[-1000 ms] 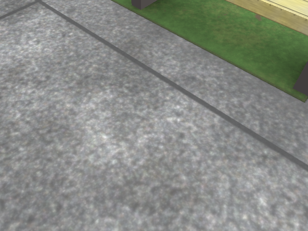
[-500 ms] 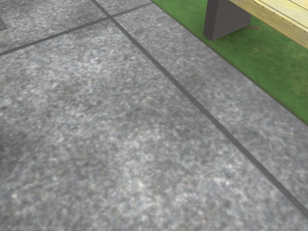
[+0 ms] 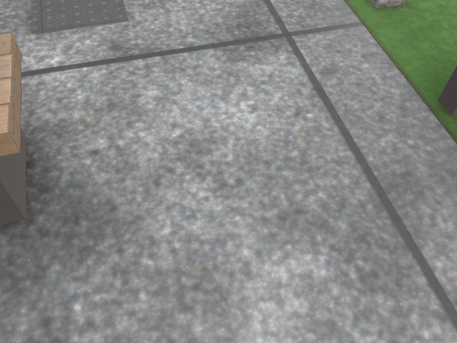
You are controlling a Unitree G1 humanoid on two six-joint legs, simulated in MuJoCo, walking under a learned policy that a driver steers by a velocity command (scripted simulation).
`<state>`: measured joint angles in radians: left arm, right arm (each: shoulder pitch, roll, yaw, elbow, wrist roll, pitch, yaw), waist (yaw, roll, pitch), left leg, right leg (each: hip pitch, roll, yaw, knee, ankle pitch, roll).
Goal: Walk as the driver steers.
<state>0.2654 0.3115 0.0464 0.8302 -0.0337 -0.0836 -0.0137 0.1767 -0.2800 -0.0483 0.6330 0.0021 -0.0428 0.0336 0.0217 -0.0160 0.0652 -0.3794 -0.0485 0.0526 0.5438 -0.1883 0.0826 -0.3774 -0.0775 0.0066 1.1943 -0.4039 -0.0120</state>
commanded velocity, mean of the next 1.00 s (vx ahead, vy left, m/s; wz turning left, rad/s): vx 0.18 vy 0.00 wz -0.06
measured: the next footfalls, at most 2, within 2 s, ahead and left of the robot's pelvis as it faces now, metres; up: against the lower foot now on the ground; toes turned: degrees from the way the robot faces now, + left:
right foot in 0.36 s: +0.37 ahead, -0.14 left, +0.00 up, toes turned -7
left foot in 0.68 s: +0.35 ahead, +0.11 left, +0.00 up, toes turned -6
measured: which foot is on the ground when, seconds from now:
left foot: down 0.00-0.38, up 0.40-0.66, down 0.68-1.00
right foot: up 0.00-0.34, down 0.36-1.00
